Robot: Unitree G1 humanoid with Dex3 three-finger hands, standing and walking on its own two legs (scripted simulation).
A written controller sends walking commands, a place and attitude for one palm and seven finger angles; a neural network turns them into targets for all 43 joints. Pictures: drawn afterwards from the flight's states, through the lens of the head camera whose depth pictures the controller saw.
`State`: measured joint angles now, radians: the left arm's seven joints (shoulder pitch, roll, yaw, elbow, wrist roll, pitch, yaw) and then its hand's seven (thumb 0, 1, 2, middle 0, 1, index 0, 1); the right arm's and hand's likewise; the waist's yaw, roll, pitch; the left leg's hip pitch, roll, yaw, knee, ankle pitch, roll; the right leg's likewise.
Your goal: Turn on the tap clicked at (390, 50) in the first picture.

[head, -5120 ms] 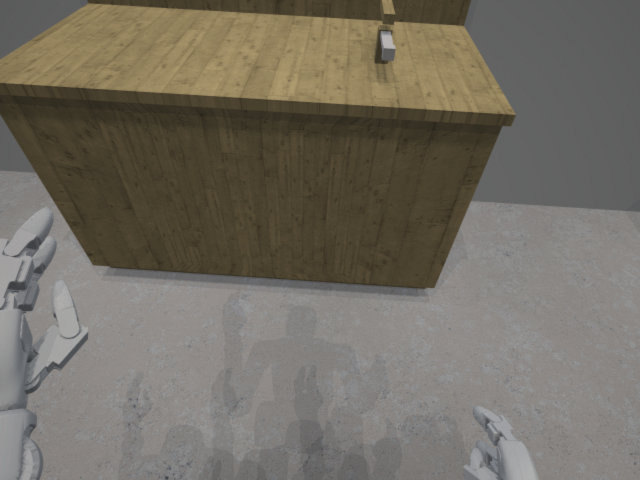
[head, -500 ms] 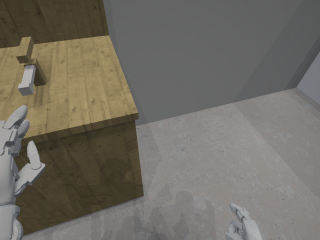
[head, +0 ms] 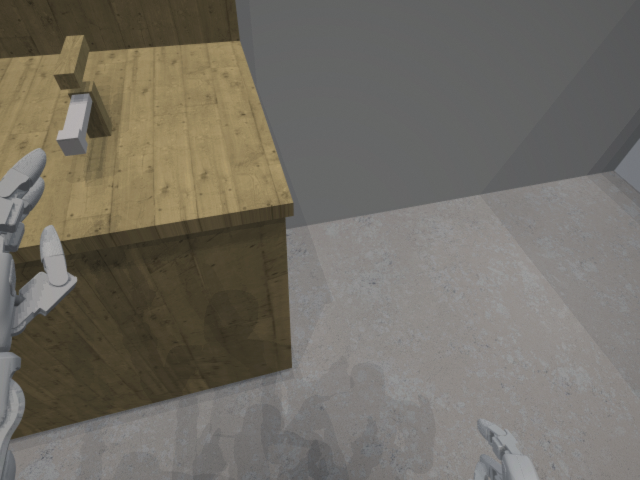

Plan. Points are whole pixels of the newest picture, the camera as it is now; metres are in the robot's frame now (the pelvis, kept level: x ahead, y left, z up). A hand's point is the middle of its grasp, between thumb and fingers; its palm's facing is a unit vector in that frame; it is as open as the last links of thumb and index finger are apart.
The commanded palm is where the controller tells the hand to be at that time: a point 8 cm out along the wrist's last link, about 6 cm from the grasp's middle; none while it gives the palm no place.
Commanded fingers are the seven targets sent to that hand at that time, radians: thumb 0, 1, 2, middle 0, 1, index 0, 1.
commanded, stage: look again from close up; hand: left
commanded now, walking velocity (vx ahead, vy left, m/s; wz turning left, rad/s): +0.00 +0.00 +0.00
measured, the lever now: (72, 142) +0.50 +0.43 +0.12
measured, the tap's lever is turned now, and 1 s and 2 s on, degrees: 0 0 0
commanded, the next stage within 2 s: shuffle to correct the standing spot in 0.18 s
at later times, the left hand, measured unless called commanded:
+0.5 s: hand (82, 235) +0.29 +0.29 +0.17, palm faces +0.40 -0.85 -0.34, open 7.5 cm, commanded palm +0.23 +0.32 +0.18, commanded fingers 0.00 0.90 0.90 -0.20 -0.30 -0.20 -0.30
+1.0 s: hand (107, 205) +0.34 +0.29 +0.17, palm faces +0.35 -0.84 -0.41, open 7.5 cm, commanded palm +0.27 +0.33 +0.18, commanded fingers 0.00 0.90 0.90 -0.20 -0.30 -0.20 -0.30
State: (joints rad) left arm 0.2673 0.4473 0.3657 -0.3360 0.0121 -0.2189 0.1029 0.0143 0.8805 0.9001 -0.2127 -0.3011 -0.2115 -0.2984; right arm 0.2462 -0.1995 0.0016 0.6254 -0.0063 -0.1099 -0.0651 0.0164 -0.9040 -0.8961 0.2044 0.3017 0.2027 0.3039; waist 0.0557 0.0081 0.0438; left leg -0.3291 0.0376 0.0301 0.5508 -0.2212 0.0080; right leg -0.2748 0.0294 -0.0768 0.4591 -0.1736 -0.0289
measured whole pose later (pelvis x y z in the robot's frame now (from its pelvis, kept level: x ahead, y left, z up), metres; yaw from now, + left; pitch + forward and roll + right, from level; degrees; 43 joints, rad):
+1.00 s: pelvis +0.11 +0.05 -0.02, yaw +0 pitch -1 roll -2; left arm 0.42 0.39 0.37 -0.48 -0.05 -0.24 0.11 0.01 0.89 0.90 -0.21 -0.30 -0.21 -0.30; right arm 0.24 -0.21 0.00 0.55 0.00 -0.06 0.00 0.02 -0.90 -0.90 0.20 0.30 0.20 0.30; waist -0.03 0.04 0.06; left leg -0.29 -0.04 0.04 0.86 -0.45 0.06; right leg -0.26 -0.01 -0.13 0.65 -0.37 -0.03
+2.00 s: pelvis +0.17 +0.12 +0.01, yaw -1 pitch +0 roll -2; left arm 0.48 0.35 0.34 -0.44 -0.06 -0.14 0.14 0.01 0.89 0.90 -0.21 -0.30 -0.21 -0.30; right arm 0.21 -0.21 0.01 0.59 0.00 -0.06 -0.05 0.02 -0.90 -0.90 0.21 0.30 0.20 0.30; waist 0.01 0.03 -0.01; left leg -0.26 0.04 0.03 0.50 -0.24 0.01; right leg -0.19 0.07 -0.07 0.39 -0.20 -0.06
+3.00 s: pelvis +0.17 +0.18 +0.00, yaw -2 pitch -1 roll -2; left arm 0.40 0.38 0.36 -0.49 -0.04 -0.19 0.10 0.01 0.89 0.90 -0.21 -0.30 -0.20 -0.30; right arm 0.16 -0.15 0.04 0.53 -0.01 -0.11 -0.01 0.02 -0.90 -0.90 0.21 0.30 0.21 0.30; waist 0.02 -0.05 0.07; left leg -0.22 -0.04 0.08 0.48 -0.25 0.08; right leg -0.19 -0.01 -0.03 0.44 -0.22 0.02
